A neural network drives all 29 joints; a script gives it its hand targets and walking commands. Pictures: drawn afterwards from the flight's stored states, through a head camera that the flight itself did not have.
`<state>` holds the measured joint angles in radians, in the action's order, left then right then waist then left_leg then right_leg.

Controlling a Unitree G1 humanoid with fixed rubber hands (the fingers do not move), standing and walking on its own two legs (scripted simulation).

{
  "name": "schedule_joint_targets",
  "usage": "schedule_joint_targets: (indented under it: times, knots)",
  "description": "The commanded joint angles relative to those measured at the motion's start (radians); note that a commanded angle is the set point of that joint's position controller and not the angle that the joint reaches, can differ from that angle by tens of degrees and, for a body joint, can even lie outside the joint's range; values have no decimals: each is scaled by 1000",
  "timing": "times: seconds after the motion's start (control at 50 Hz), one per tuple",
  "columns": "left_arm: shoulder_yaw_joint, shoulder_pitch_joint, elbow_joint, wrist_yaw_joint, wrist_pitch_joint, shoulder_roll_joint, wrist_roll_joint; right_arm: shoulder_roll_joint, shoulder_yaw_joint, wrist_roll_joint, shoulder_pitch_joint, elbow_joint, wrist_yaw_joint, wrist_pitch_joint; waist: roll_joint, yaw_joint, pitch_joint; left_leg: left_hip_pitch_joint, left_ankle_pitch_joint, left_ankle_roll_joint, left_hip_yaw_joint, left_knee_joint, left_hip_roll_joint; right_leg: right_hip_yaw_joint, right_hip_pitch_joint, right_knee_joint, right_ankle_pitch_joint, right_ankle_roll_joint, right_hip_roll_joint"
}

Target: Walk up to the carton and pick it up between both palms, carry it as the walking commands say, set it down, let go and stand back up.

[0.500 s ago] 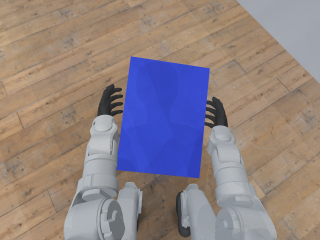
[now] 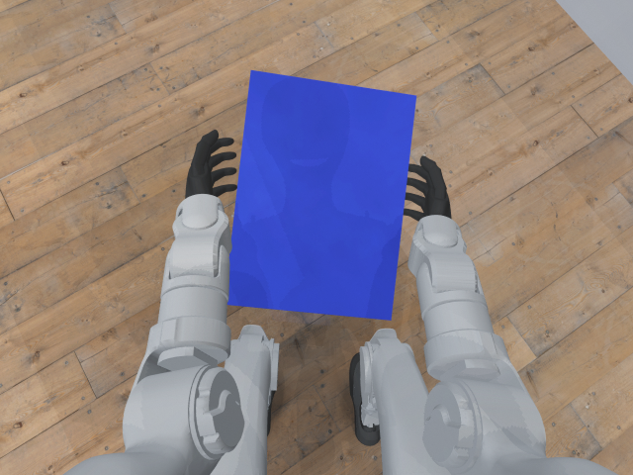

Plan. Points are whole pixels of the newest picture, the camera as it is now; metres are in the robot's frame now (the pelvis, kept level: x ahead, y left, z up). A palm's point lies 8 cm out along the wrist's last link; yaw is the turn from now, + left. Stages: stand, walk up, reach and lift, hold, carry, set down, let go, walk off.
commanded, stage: set down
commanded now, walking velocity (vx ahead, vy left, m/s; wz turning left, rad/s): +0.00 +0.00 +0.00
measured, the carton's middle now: (315, 202) +0.46 +0.02 -0.16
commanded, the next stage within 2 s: none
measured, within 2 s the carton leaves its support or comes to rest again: neither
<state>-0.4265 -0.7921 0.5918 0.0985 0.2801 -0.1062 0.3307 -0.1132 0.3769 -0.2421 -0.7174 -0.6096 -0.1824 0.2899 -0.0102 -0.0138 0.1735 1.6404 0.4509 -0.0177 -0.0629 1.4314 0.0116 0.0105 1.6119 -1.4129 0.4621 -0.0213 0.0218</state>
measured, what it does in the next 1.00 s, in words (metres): lowers itself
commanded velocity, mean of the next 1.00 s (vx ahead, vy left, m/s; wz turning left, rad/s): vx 0.00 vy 0.00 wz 0.00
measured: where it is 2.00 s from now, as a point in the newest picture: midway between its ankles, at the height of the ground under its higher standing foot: (312, 412)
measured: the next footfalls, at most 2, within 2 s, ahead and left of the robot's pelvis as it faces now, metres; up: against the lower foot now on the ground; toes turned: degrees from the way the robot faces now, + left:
none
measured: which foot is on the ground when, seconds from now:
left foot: down 0.00-1.00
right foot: down 0.00-1.00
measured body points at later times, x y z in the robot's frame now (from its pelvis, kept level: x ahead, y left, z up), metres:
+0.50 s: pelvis -0.02 -0.01 -0.07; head +0.25 +0.01 +0.29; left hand +0.46 +0.16 -0.16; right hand +0.46 -0.14 -0.17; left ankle +0.08 +0.13 -0.56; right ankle +0.08 -0.13 -0.56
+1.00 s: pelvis -0.03 +0.00 -0.12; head +0.30 +0.01 +0.19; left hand +0.49 +0.16 -0.25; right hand +0.48 -0.14 -0.25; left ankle +0.08 +0.13 -0.56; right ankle +0.08 -0.13 -0.56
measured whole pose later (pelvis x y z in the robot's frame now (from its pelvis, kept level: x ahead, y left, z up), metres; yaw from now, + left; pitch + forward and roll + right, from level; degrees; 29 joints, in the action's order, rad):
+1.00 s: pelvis -0.03 +0.00 -0.12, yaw -1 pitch +43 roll -2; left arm -0.41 -1.14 0.66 0.10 0.29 0.05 0.23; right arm 0.01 0.38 -0.17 -1.11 -0.66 -0.21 0.30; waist -0.01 -0.01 -0.06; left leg 2.09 0.50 -0.03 -0.07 1.83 0.02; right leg 0.01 2.07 -1.82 0.50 -0.03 0.04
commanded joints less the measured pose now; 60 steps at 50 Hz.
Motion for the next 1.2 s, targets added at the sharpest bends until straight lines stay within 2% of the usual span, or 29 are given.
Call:
schedule_joint_targets:
  times: [0.0, 0.08, 0.16, 0.18, 0.2, 0.26, 0.28, 0.3, 0.34, 0.36, 0.42, 0.44, 0.48, 0.52, 0.56, 0.58, 0.62, 0.68, 0.76, 0.8, 0.86, 0.88, 0.92, 0.98, 1.0, 1.02, 1.08, 1.1, 1.18]
  knots:
    - [554, -514, 164, -267, -33, -983, -227, -796, -544, 265, -947, 157, 351, -117, 77, -40, 1026, -511, -306, -8, 68, -53, 158, -22, -291, 31, -224, 6, 170]
    - [552, -541, 190, -252, -28, -960, -234, -776, -508, 262, -946, 103, 340, -112, 93, -4, 986, -487, -311, -14, 69, -20, 160, -35, -235, -1, -221, 3, 165]
    - [533, -612, 165, -254, -32, -938, -231, -765, -509, 267, -1022, 108, 342, -109, 98, -36, 999, -455, -290, -9, 78, 8, 157, -25, -195, -37, -204, 6, 163]
    - [529, -642, 156, -260, -28, -933, -239, -773, -506, 244, -1003, 110, 337, -101, 42, 3, 1020, -445, -285, -10, 79, 24, 161, -47, -208, -38, -207, -5, 171]
    - [523, -595, 190, -256, -26, -917, -220, -771, -528, 264, -1023, 122, 336, -104, 41, -56, 1023, -428, -295, -7, 77, 22, 161, -46, -200, -59, -212, -4, 174]
    - [471, -658, 218, -265, -24, -876, -219, -767, -476, 250, -1045, 61, 333, -90, 31, -45, 944, -340, -214, -3, 83, 38, 156, -44, -160, -63, -157, -10, 171]
    - [499, -683, 155, -264, -32, -871, -240, -777, -525, 294, -1113, 131, 327, -97, 39, -78, 1041, -353, -223, 1, 97, 64, 154, -33, -205, -73, -154, -11, 169]
    - [484, -704, 158, -270, -29, -890, -236, -792, -490, 259, -1083, 77, 326, -87, 10, -43, 1021, -311, -229, -1, 91, 68, 161, -48, -193, -78, -179, -12, 171]
    - [499, -722, 182, -271, -21, -887, -245, -747, -470, 264, -1100, 66, 325, -91, 80, -54, 1007, -314, -211, -13, 104, 78, 158, -37, -166, -96, -157, 2, 173]
    - [501, -708, 205, -279, -16, -900, -253, -741, -474, 256, -1094, 71, 319, -89, 57, -30, 1007, -301, -214, -12, 95, 80, 158, -54, -158, -99, -157, -1, 175]
    - [526, -755, 113, -275, -29, -873, -274, -782, -555, 304, -1153, 154, 328, -93, 18, -66, 1139, -336, -299, -3, 111, 134, 157, -49, -190, -136, -224, -10, 175]
    - [543, -762, 125, -274, -20, -873, -274, -758, -543, 305, -1202, 183, 321, -94, 52, -68, 1150, -320, -268, -5, 112, 138, 158, -48, -199, -157, -213, -8, 171]
    - [510, -751, 202, -278, -5, -862, -265, -734, -506, 281, -1152, 102, 319, -82, 69, -43, 1066, -291, -214, -4, 101, 131, 154, -58, -133, -162, -159, -5, 169]
    - [510, -844, 104, -278, -20, -832, -285, -754, -490, 272, -1141, 39, 322, -68, 40, -35, 1043, -268, -221, -10, 97, 150, 149, -61, -100, -174, -152, -7, 172]
    - [544, -852, 83, -270, -18, -844, -287, -759, -514, 300, -1173, 101, 327, -77, 56, -37, 1127, -337, -282, -5, 94, 173, 151, -70, -95, -206, -198, -11, 168]
    - [520, -832, 106, -276, -14, -817, -274, -751, -521, 305, -1178, 90, 326, -71, 43, -73, 1093, -282, -255, -4, 112, 186, 151, -54, -113, -193, -182, -11, 168]
    - [511, -833, 171, -275, -4, -850, -275, -729, -507, 284, -1214, 63, 327, -71, 25, -39, 1049, -261, -207, -6, 94, 172, 150, -73, -59, -214, -136, -9, 168]
    - [481, -776, 239, -281, -2, -820, -245, -710, -487, 272, -1203, 73, 330, -82, 30, -54, 1007, -222, -240, 2, 102, 205, 147, -70, -27, -238, -165, -10, 166]
    - [571, -901, 55, -280, -27, -815, -323, -702, -549, 336, -1243, 149, 337, -92, 59, -62, 1196, -286, -341, -4, 112, 261, 147, -61, -68, -278, -248, -3, 165]
    - [536, -882, 144, -285, -18, -787, -305, -691, -529, 311, -1267, 112, 329, -87, 26, -51, 1094, -203, -276, -6, 111, 259, 149, -75, -44, -280, -202, -12, 160]
    - [571, -940, 57, -271, -29, -760, -331, -679, -554, 344, -1258, 108, 332, -83, 64, -75, 1148, -251, -306, -12, 110, 275, 138, -67, -19, -313, -213, -8, 156]
    - [541, -918, 125, -271, -24, -742, -314, -684, -554, 341, -1271, 69, 330, -79, 22, -75, 1086, -205, -255, -2, 114, 279, 137, -75, -13, -301, -174, -18, 152]
    - [563, -959, 119, -273, -22, -736, -341, -655, -557, 336, -1327, 122, 326, -85, 33, -43, 1124, -223, -271, 1, 98, 296, 130, -70, -20, -327, -193, -10, 143]
    - [561, -979, 58, -265, -30, -723, -335, -646, -555, 352, -1280, 92, 327, -86, 55, -61, 1151, -241, -289, -11, 111, 330, 129, -66, -15, -343, -195, -11, 148]
    - [554, -939, 151, -268, -24, -714, -325, -650, -547, 349, -1286, 57, 329, -81, 50, -72, 1102, -209, -270, -7, 116, 323, 125, -70, -4, -348, -188, -12, 142]
    - [559, -965, 137, -273, -24, -721, -338, -616, -534, 333, -1310, 64, 328, -85, 64, -49, 1079, -192, -250, -8, 110, 321, 127, -68, 21, -357, -169, -6, 138]
    - [560, -1045, 55, -274, -43, -681, -363, -639, -567, 353, -1345, 101, 325, -85, -9, -71, 1146, -166, -284, -1, 121, 363, 125, -69, -52, -382, -222, -14, 142]
    - [585, -1016, 106, -270, -35, -690, -363, -610, -558, 365, -1362, 116, 322, -99, 58, -69, 1133, -218, -308, -3, 109, 363, 124, -65, -22, -399, -235, -8, 139]
    - [567, -1036, 102, -267, -39, -639, -370, -591, -621, 382, -1397, 109, 320, -85, -7, -74, 1197, -229, -306, 1, 120, 411, 112, -68, -77, -415, -224, -22, 129]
